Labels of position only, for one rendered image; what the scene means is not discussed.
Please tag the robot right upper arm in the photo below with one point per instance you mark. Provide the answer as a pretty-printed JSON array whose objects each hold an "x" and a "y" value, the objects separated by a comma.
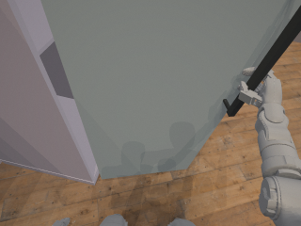
[{"x": 280, "y": 200}]

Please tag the fridge door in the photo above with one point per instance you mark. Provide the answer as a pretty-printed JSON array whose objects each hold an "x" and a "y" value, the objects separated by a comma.
[{"x": 149, "y": 76}]

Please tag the left robot thigh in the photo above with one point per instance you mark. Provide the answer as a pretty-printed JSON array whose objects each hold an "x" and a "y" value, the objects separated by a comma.
[{"x": 114, "y": 220}]

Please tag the robot right hand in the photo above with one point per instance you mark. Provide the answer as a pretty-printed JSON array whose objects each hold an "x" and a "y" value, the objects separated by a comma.
[{"x": 268, "y": 92}]

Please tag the right robot forearm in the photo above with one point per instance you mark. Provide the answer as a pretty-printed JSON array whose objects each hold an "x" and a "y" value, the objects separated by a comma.
[{"x": 278, "y": 153}]

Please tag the handle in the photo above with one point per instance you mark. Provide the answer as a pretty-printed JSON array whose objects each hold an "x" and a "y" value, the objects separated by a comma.
[{"x": 284, "y": 40}]

